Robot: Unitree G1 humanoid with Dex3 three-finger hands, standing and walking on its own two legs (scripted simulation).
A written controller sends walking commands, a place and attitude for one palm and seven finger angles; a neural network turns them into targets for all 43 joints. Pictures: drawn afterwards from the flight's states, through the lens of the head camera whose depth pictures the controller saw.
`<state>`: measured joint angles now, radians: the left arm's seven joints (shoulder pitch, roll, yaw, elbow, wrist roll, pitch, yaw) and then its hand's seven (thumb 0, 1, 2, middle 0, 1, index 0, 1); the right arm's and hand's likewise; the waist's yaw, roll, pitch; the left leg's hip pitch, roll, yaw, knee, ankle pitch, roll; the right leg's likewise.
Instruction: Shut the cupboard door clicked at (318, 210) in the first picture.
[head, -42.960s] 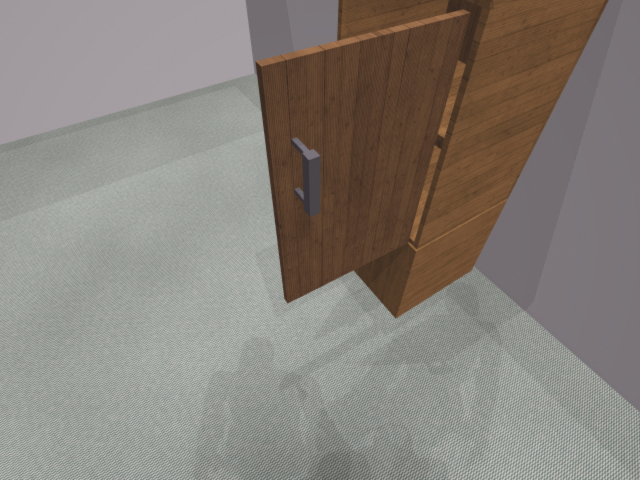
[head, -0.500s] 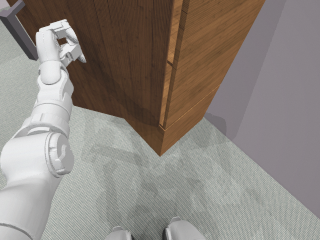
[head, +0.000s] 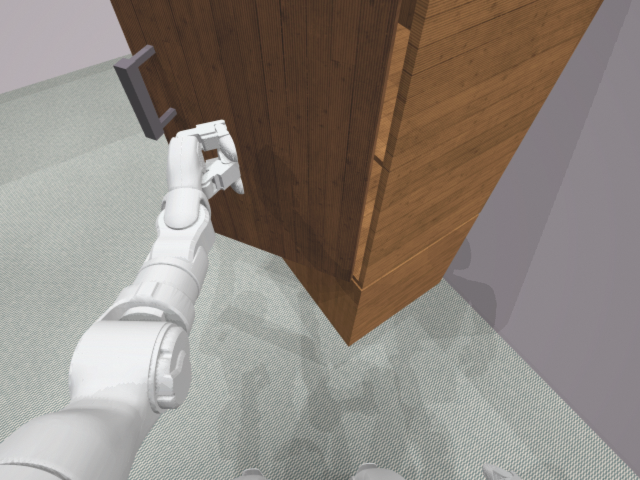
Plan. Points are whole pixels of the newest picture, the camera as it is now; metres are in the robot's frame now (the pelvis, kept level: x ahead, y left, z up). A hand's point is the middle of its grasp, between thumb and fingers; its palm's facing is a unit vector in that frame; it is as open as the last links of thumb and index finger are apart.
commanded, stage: draw the hand back to the body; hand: left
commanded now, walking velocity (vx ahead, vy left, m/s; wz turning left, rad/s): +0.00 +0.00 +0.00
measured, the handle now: (150, 94) +0.65 +0.22 +0.10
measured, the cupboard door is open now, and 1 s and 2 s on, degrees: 33 33 33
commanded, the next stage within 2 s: step back with the hand held close in 1.56 s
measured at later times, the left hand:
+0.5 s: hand (140, 231) +0.36 +0.16 +0.15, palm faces +0.04 -1.00 -0.03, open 3.1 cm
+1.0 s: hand out of the picture +0.23 +0.26 +0.18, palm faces +0.36 -0.88 -0.31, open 4.7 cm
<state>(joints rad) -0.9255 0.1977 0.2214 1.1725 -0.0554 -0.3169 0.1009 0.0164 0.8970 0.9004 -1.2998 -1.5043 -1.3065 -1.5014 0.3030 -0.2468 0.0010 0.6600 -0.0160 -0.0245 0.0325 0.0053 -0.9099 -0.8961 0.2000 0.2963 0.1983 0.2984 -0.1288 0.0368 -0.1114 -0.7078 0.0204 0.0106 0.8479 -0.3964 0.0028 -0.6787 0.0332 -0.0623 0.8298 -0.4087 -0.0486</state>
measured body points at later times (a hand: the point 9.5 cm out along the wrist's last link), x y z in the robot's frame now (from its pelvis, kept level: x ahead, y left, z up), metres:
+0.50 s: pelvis -0.01 +0.00 +0.02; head -0.01 -0.01 +0.47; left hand +0.35 +0.22 +0.15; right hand +0.12 -0.26 -0.08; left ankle +0.00 +0.12 -0.70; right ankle -0.01 -0.09 -0.70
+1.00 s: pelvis +0.00 +0.02 +0.05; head -0.02 +0.00 +0.49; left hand +0.21 +0.30 +0.20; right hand +0.19 -0.18 -0.04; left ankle +0.00 +0.12 -0.70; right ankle -0.01 -0.09 -0.70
